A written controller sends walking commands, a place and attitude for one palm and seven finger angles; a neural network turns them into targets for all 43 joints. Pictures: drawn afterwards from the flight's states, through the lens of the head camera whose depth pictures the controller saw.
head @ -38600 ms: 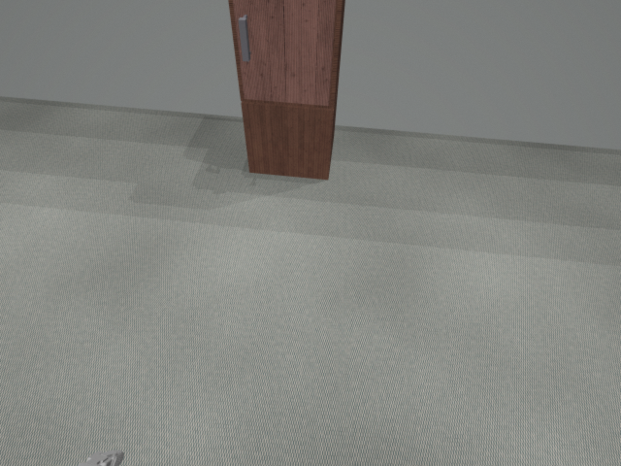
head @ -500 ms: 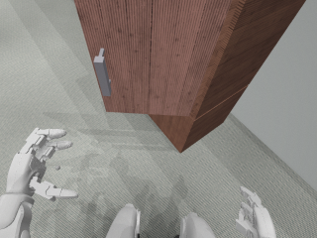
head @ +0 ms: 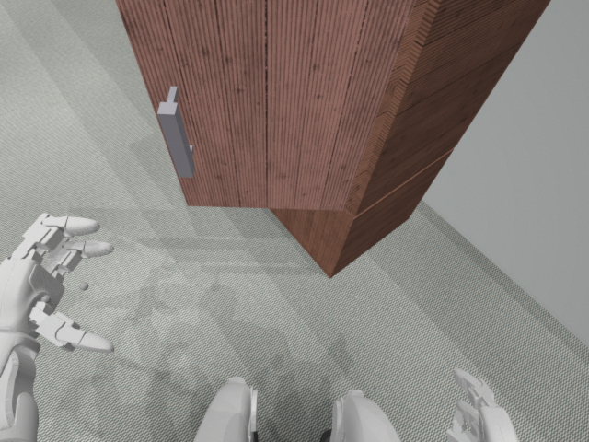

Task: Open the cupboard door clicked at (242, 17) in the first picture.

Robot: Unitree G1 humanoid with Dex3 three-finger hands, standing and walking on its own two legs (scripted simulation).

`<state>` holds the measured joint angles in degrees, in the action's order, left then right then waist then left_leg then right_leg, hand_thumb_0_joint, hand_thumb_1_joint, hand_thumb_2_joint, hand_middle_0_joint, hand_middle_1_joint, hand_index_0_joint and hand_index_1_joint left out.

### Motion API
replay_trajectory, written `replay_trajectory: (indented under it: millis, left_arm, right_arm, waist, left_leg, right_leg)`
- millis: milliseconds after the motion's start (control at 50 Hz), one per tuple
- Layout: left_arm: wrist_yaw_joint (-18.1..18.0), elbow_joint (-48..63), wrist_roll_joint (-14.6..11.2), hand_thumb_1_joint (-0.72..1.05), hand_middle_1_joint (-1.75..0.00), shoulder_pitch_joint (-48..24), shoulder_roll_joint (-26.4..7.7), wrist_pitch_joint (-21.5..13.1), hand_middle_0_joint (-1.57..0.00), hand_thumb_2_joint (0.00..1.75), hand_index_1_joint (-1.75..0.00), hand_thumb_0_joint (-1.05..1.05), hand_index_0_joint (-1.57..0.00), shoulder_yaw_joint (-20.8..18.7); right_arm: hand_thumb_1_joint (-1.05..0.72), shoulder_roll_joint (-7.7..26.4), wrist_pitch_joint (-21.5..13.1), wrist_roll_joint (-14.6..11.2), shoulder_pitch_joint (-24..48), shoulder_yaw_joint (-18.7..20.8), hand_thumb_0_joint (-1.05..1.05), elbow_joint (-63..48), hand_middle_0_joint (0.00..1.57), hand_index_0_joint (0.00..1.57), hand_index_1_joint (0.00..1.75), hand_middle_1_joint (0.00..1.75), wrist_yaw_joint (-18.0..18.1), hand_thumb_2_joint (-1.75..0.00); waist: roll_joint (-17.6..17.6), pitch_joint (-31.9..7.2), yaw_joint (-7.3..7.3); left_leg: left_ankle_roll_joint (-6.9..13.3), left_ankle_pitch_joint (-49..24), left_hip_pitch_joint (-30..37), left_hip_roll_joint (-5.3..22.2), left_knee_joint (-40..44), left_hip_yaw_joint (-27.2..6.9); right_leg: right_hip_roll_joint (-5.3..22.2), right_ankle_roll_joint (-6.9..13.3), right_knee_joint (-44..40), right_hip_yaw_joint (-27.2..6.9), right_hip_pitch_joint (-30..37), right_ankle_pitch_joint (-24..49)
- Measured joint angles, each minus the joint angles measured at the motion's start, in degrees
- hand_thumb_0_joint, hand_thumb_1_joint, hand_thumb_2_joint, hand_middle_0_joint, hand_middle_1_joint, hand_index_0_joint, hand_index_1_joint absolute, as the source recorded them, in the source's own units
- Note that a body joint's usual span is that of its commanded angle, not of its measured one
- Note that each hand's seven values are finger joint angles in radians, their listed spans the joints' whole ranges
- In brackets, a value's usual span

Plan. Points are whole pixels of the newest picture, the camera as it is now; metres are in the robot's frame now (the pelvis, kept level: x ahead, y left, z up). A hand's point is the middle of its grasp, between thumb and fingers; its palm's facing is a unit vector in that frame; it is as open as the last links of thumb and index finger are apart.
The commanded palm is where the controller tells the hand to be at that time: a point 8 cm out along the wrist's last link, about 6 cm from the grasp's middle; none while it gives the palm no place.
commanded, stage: raise the hand with hooked fingers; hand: left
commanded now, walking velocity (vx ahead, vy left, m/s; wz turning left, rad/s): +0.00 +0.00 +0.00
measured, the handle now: (180, 133) +0.56 +0.22 +0.02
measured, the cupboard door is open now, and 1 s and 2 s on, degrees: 52 52 52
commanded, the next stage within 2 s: move the hooked fingers beside the handle in 0.34 s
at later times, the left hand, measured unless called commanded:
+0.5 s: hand (92, 287) +0.29 +0.26 +0.04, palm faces +0.06 -1.00 -0.05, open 14.0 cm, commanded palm +0.27 +0.31 +0.04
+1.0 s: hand (101, 237) +0.35 +0.28 +0.03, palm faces +0.06 -1.00 -0.03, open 14.0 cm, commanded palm +0.34 +0.32 +0.04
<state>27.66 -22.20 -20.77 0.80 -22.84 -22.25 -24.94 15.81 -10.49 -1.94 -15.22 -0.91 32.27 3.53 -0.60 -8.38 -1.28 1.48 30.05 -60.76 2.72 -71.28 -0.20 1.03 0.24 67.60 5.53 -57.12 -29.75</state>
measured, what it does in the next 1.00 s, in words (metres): stands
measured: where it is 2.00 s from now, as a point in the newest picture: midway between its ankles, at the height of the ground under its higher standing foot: outside the picture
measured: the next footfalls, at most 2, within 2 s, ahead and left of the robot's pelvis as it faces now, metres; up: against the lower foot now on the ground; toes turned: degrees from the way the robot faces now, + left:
none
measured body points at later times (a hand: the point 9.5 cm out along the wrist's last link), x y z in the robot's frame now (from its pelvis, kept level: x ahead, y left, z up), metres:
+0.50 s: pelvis +0.00 -0.01 +0.00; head +0.10 +0.01 +0.44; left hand +0.28 +0.32 +0.04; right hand +0.17 -0.26 -0.09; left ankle +0.04 +0.10 -0.63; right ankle +0.03 -0.13 -0.63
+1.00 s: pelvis +0.00 +0.00 -0.01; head +0.11 +0.02 +0.43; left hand +0.34 +0.33 +0.04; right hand +0.12 -0.27 -0.10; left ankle +0.04 +0.10 -0.63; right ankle +0.03 -0.13 -0.63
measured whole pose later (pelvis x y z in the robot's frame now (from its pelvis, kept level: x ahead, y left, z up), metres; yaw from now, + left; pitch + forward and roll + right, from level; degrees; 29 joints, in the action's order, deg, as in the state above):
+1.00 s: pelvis +0.00 +0.00 -0.01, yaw -1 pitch +21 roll -3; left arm 28.0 -39.0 -17.2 -16.9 -26.5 -23.2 -27.9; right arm 16.2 -7.4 -1.8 -15.7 -1.4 34.2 3.7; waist -0.4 -8.4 -2.6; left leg 1.2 30.1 -63.9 3.3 -72.8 0.0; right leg 0.4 0.6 69.4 5.1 -60.7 -29.7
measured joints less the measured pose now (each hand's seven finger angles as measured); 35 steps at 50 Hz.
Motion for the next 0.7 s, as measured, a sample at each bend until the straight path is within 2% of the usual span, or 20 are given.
replay_trajectory:
  millis: [160, 500, 600, 700]
  left_arm:
    - [-0.9, 0.06, 0.18, -0.5, -1.2, 0.63, 0.87, -1.05, -0.3, 0.3, -1.2, -0.01, -0.3, -0.02]
    - [-0.35, -0.66, 0.29, -0.5, -1.2, -0.18, 1.12, -1.3, -0.3, 0.3, -1.2, -0.01, -0.3, 0.29]
    - [0.03, -4.58, 0.89, -0.5, -1.2, -4.39, 0.3, -1.27, -0.3, 0.3, -1.2, -0.01, -0.31, -0.41]
    - [0.8, -7.68, 1.58, -0.5, -1.2, -9.05, -1.22, -0.45, -0.3, 0.3, -1.2, -0.01, -0.31, -1.23]
  right_arm:
    - [-0.91, -0.04, 0.36, 0.08, -0.03, 0.25, 0.01, -0.31, 0.2, 0.21, 0.3, 0.3, -0.15, -0.9]
    - [-0.9, -0.68, 0.66, 0.02, 1.42, -0.49, 0.01, -0.7, 0.2, 0.21, 0.3, 0.3, 0.06, -0.9]
    - [-0.9, -0.31, 0.68, 0.02, 1.75, -0.77, 0.01, -0.02, 0.2, 0.21, 0.3, 0.3, 0.57, -0.9]
    - [-0.9, -0.13, 1.0, 0.05, 2.1, -0.78, 0.01, 0.7, 0.2, 0.21, 0.3, 0.3, 0.83, -0.9]
  waist:
    - [0.13, 0.07, -0.29]
    - [-0.23, -0.23, 0.57]
    - [0.0, -0.28, 0.75]
    - [0.15, 0.09, 0.25]
  left_leg:
    - [-0.24, 0.05, 0.1, 0.17, 0.1, 0.11]
    - [-0.69, 0.19, 0.03, 0.18, -0.27, -0.3]
    - [-0.8, 0.38, -0.94, 0.19, -1.17, -0.62]
    - [-0.88, 0.47, -1.85, 0.4, -1.86, -0.79]
  right_leg:
    - [-0.18, 0.23, 0.19, -0.15, -0.15, -0.14]
    - [-0.23, 0.67, 0.86, 0.18, -0.24, -0.59]
    - [-0.24, 0.8, 1.73, 0.45, -1.09, -0.88]
    - [-0.45, 0.93, 2.23, 0.58, -1.93, -0.85]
